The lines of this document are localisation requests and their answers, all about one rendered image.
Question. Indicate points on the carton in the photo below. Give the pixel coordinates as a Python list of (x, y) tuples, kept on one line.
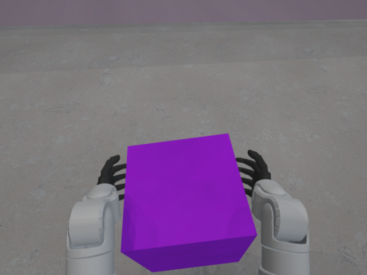
[(185, 205)]

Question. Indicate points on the robot left hand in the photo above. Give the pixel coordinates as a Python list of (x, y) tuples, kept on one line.
[(108, 171)]

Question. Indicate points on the robot right hand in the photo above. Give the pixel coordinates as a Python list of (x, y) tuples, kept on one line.
[(260, 170)]

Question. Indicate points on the robot right forearm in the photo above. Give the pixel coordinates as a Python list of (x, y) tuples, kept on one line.
[(284, 230)]

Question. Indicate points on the robot left forearm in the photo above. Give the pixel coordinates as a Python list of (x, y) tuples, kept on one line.
[(90, 233)]

